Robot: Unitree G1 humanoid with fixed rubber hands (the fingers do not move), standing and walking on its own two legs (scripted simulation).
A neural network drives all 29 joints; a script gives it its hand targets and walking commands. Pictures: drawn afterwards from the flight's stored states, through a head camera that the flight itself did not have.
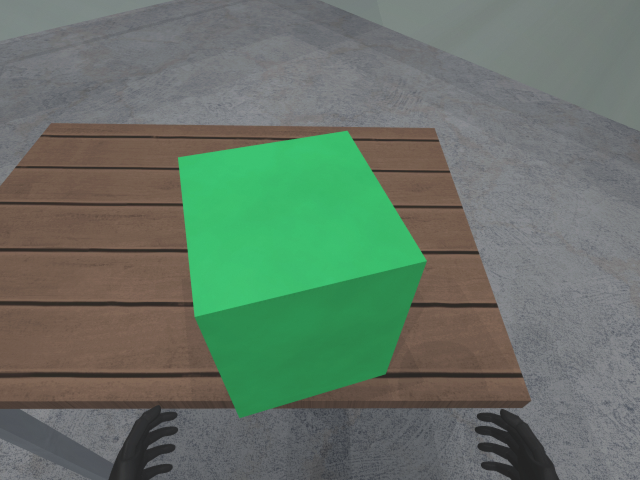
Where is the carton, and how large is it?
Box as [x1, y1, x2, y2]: [178, 131, 426, 417]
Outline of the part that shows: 347,131 178,157 194,315 239,417 384,374 388,366 426,260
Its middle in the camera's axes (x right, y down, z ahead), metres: -0.04 +0.04 +0.48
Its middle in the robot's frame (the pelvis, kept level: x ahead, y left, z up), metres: +0.35 +0.06 +0.08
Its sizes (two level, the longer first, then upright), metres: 0.210 0.200 0.250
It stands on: a table, 0.74 m high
